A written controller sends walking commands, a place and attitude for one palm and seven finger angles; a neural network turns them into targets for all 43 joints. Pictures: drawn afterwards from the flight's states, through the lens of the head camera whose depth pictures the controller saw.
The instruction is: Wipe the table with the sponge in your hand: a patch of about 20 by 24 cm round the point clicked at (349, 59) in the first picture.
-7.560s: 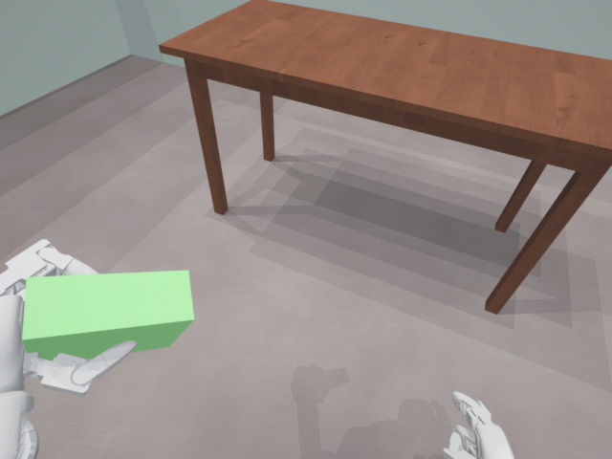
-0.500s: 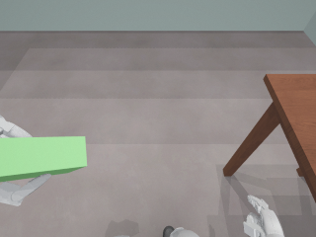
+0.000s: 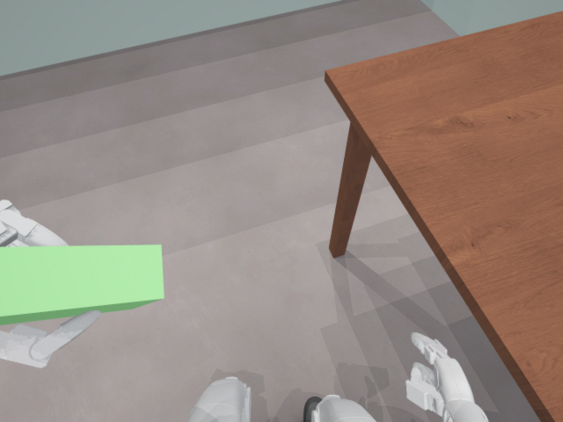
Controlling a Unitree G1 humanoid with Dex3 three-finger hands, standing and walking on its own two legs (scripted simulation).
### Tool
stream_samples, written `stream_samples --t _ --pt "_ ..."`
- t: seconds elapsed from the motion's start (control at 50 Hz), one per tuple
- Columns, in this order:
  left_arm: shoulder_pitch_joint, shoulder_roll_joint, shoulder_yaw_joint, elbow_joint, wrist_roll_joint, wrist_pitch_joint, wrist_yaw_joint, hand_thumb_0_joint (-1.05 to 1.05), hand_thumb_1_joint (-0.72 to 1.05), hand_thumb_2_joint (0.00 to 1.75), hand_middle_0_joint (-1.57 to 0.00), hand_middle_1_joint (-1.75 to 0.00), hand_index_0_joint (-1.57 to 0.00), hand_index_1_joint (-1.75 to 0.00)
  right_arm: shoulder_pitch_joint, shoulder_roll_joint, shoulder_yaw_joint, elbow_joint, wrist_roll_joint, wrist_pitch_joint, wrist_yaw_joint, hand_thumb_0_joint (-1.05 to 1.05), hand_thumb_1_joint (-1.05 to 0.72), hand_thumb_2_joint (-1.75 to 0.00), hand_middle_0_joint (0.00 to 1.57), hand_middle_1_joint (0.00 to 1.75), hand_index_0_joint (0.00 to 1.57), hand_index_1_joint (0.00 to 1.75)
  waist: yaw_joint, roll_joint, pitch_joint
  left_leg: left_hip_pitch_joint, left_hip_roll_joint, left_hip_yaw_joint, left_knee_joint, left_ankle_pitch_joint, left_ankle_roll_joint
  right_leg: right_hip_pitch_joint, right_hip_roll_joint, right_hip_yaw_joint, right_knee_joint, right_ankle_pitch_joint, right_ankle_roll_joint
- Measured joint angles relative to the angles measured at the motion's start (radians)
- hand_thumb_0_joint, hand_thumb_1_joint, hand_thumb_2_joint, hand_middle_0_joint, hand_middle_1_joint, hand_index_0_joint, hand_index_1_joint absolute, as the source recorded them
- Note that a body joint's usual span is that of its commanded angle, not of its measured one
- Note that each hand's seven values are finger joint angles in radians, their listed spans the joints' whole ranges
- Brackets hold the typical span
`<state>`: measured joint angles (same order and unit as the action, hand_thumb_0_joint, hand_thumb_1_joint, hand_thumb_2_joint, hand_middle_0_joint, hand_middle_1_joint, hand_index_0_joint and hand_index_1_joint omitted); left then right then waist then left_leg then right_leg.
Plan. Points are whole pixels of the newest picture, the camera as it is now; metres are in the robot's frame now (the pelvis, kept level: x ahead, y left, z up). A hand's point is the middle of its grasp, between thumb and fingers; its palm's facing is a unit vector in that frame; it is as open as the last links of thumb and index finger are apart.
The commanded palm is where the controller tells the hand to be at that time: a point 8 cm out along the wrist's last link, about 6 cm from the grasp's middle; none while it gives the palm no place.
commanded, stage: turn to face it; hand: left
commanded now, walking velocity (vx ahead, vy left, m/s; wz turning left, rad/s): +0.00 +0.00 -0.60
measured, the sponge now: (100, 283) +0.24 +0.19 +0.14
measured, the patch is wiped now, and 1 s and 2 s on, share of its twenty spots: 0.00 0.00 0.00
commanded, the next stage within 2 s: none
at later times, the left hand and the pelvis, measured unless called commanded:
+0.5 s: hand (118, 288) +0.22 +0.15 +0.17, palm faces +0.16 -0.86 -0.48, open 9.5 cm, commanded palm +0.18 +0.20 +0.18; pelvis -0.05 -0.02 -0.01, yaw -18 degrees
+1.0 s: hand (200, 312) +0.21 +0.08 +0.17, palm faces -0.10 -0.88 -0.46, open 9.5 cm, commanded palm +0.18 +0.14 +0.18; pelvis -0.11 -0.01 +0.00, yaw -33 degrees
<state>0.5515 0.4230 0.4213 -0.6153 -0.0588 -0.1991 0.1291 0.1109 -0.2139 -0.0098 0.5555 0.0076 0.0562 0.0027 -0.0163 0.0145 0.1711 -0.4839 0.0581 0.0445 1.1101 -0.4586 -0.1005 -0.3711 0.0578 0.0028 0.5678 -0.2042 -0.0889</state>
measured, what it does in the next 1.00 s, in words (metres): walks backwards, turning right: left foot, then right foot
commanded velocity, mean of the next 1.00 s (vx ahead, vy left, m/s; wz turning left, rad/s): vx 0.00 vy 0.00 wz -0.60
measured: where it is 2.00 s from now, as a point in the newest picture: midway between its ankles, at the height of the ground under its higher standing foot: outside the picture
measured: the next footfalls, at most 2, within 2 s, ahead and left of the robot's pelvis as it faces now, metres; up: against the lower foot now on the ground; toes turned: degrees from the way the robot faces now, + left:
left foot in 0.26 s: +0.01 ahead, +0.16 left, +0.00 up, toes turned -3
right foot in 0.52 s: -0.02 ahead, -0.14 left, +0.00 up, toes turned -24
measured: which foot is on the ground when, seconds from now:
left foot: up 0.00-0.24, down 0.26-0.54, up 0.56-0.92, down 0.94-1.00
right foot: down 0.00-0.26, up 0.28-0.50, down 0.52-0.96, up 0.98-1.00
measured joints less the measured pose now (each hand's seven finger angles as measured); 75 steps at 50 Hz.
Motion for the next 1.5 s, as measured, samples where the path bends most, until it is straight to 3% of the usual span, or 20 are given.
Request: stream_samples --t 0.1,0.2,0.28,0.34,0.38,0.5,0.54,0.6,0.66,0.74,0.92,0.98,1.04,1.08,1.2,1.26,1.3,1.36,1.42,1.5 --pt "0.012 0.022 0.005 0.005 0.001 0.003 0.009 -0.01 -0.44 1.00 -0.80 -1.35 -0.81 -1.34 0.022 -0.021 0.023 -0.003 -0.005 0.023 0.019 0.02 -0.91 -0.90 0.19 0.29 0.26 0.29 0.025 -0.023 -0.054 0.060 -0.025 0.004 -0.227 0.006 0.015 -0.009 0.020 0.054 -0.059 0.055 -0.003" --pt "-0.028 -0.017 -0.025 0.037 0.008 0.033 0.012 -0.01 -0.44 1.00 -0.80 -1.35 -0.81 -1.34 0.029 -0.011 0.019 -0.014 0.001 0.042 0.008 0.02 -0.91 -0.90 0.19 0.29 0.25 0.30 0.055 -0.042 -0.108 0.162 -0.042 0.002 -0.439 0.008 0.042 -0.036 0.038 0.103 -0.087 0.099 0.006" --pt "-0.078 -0.036 -0.050 0.046 0.021 0.041 0.002 -0.01 -0.44 1.00 -0.80 -1.35 -0.81 -1.34 0.030 -0.005 0.012 -0.037 -0.003 0.031 -0.007 0.02 -0.91 -0.90 0.20 0.30 0.23 0.30 0.063 -0.052 -0.117 0.254 -0.018 0.036 -0.632 0.187 0.078 -0.093 0.060 0.118 0.001 0.037 0.043" --pt "-0.099 -0.036 -0.044 0.071 0.035 0.041 -0.005 -0.01 -0.44 1.00 -0.80 -1.35 -0.81 -1.34 0.031 0.025 0.010 -0.045 0.000 0.009 -0.016 0.02 -0.91 -0.90 0.20 0.30 0.22 0.30 0.080 -0.061 -0.097 0.267 0.002 0.079 -0.586 0.166 0.058 -0.173 0.026 0.046 0.325 -0.163 0.106" --pt "-0.102 -0.049 -0.049 0.077 0.037 0.049 -0.005 -0.01 -0.44 1.00 -0.80 -1.35 -0.81 -1.34 0.044 0.037 0.012 -0.051 0.006 -0.013 -0.013 0.02 -0.91 -0.90 0.20 0.30 0.22 0.30 0.088 -0.037 -0.092 0.281 0.035 0.098 -0.572 0.141 0.045 -0.175 -0.013 -0.012 0.425 -0.212 0.129" --pt "-0.126 -0.044 -0.058 0.080 0.035 0.046 0.001 -0.01 -0.44 1.00 -0.80 -1.35 -0.81 -1.34 0.080 0.054 0.037 -0.061 0.011 -0.076 0.005 0.01 -0.91 -0.90 0.20 0.30 0.21 0.30 0.088 0.030 -0.061 0.273 0.153 0.147 -0.485 0.098 -0.008 0.008 -0.078 -0.095 0.145 -0.158 0.146" --pt "-0.160 -0.033 -0.057 0.085 0.039 0.038 -0.001 -0.01 -0.44 1.00 -0.80 -1.35 -0.81 -1.34 0.076 0.042 0.043 -0.061 0.009 -0.089 0.015 0.01 -0.91 -0.90 0.20 0.30 0.21 0.30 0.067 0.059 -0.030 0.225 0.199 0.123 -0.384 0.074 -0.006 0.026 -0.052 -0.123 0.104 -0.080 0.082" --pt "-0.164 -0.027 -0.050 0.072 0.020 0.032 -0.004 -0.01 -0.44 1.00 -0.80 -1.35 -0.81 -1.34 0.037 0.027 0.067 -0.044 0.004 -0.068 0.029 0.02 -0.91 -0.90 0.20 0.30 0.24 0.30 0.038 0.040 0.007 0.098 0.121 0.013 -0.097 -0.046 0.008 -0.013 -0.040 -0.097 0.130 -0.091 0.015" --pt "-0.084 -0.015 -0.027 0.023 0.003 0.024 -0.005 -0.01 -0.44 1.00 -0.80 -1.35 -0.81 -1.34 0.009 0.026 0.073 -0.029 -0.006 -0.025 0.032 0.02 -0.91 -0.90 0.20 0.30 0.27 0.30 0.014 0.020 0.018 0.024 0.051 -0.019 0.046 -0.023 0.005 -0.019 -0.022 -0.052 0.076 -0.044 0.007" --pt "0.002 0.014 -0.003 -0.011 -0.004 0.010 -0.006 -0.01 -0.44 1.00 -0.80 -1.35 -0.81 -1.34 0.017 0.029 0.053 -0.011 -0.009 0.016 0.022 0.02 -0.91 -0.90 0.20 0.30 0.27 0.30 0.009 0.003 -0.010 0.025 0.007 0.000 -0.075 0.006 0.006 -0.017 -0.004 -0.004 -0.007 0.020 0.000" --pt "-0.043 -0.019 -0.028 0.052 0.008 0.051 0.010 -0.01 -0.44 1.00 -0.80 -1.35 -0.81 -1.34 0.048 -0.009 0.036 0.002 -0.001 0.061 0.008 0.02 -0.91 -0.90 0.20 0.29 0.25 0.30 0.060 -0.036 -0.100 0.196 -0.042 0.022 -0.504 0.027 0.049 -0.049 0.028 0.090 -0.082 0.107 0.016" --pt "-0.088 -0.036 -0.047 0.053 0.018 0.056 0.003 -0.01 -0.44 1.00 -0.80 -1.35 -0.81 -1.34 0.047 -0.006 0.026 -0.015 -0.006 0.046 -0.003 0.02 -0.91 -0.90 0.20 0.29 0.24 0.30 0.068 -0.053 -0.094 0.249 -0.028 0.054 -0.621 0.193 0.080 -0.099 0.042 0.103 0.015 0.014 0.051" --pt "-0.108 -0.039 -0.048 0.069 0.035 0.051 -0.002 -0.01 -0.44 1.00 -0.80 -1.35 -0.81 -1.34 0.046 0.020 0.017 -0.028 -0.003 0.022 -0.011 0.02 -0.91 -0.90 0.20 0.29 0.24 0.30 0.075 -0.057 -0.076 0.261 -0.003 0.089 -0.579 0.168 0.073 -0.177 0.013 0.035 0.351 -0.170 0.108" --pt "-0.106 -0.048 -0.052 0.070 0.037 0.055 -0.001 -0.01 -0.44 1.00 -0.80 -1.35 -0.81 -1.34 0.056 0.033 0.016 -0.035 0.006 -0.002 -0.009 0.02 -0.91 -0.90 0.20 0.29 0.23 0.30 0.080 -0.036 -0.075 0.272 0.030 0.106 -0.567 0.145 0.062 -0.179 -0.023 -0.016 0.451 -0.215 0.131" --pt "-0.114 -0.040 -0.056 0.068 0.032 0.043 0.004 -0.01 -0.44 1.00 -0.80 -1.35 -0.81 -1.34 0.079 0.055 0.035 -0.057 0.009 -0.074 0.007 0.01 -0.91 -0.90 0.20 0.30 0.22 0.30 0.084 0.026 -0.054 0.271 0.151 0.166 -0.508 0.114 0.012 -0.002 -0.082 -0.099 0.169 -0.181 0.148" --pt "-0.154 -0.018 -0.047 0.075 0.036 0.031 0.001 -0.01 -0.44 1.00 -0.80 -1.35 -0.81 -1.34 0.071 0.042 0.035 -0.059 0.013 -0.084 0.012 0.01 -0.91 -0.90 0.20 0.30 0.21 0.30 0.055 0.055 -0.022 0.199 0.197 0.129 -0.354 0.060 0.002 0.045 -0.056 -0.117 0.079 -0.082 0.086" --pt "-0.155 -0.018 -0.044 0.068 0.024 0.026 0.000 -0.01 -0.44 1.00 -0.80 -1.35 -0.81 -1.34 0.039 0.023 0.027 -0.035 0.016 -0.063 0.008 0.01 -0.91 -0.90 0.20 0.30 0.21 0.30 0.034 0.045 0.001 0.114 0.139 0.049 -0.155 -0.041 0.007 0.014 -0.047 -0.100 0.107 -0.098 0.044" --pt "-0.085 -0.006 -0.020 0.024 0.005 0.020 0.000 -0.01 -0.44 1.00 -0.80 -1.35 -0.81 -1.34 0.007 0.000 0.012 -0.017 0.011 -0.020 0.001 0.02 -0.91 -0.90 0.20 0.30 0.20 0.30 0.006 0.010 0.017 0.031 0.058 0.003 0.024 -0.055 0.006 -0.001 -0.036 -0.052 0.077 -0.071 0.028" --pt "-0.008 0.016 0.005 -0.017 -0.001 0.010 0.001 -0.01 -0.44 1.00 -0.80 -1.35 -0.81 -1.34 0.010 -0.020 -0.009 -0.013 0.004 0.012 -0.006 0.02 -0.91 -0.90 0.20 0.30 0.20 0.30 -0.008 -0.017 0.003 0.020 0.021 0.008 -0.038 -0.027 0.007 -0.002 -0.022 -0.011 0.025 -0.026 0.024" --pt "0.026 0.039 0.029 -0.038 -0.001 0.003 0.008 -0.01 -0.44 1.00 -0.80 -1.35 -0.81 -1.34 0.035 -0.045 -0.027 -0.009 0.004 0.027 -0.014 0.02 -0.91 -0.90 0.20 0.29 0.20 0.30 0.002 -0.048 -0.035 0.070 -0.007 0.020 -0.245 -0.007 0.018 -0.012 -0.008 0.038 -0.013 0.012 0.023"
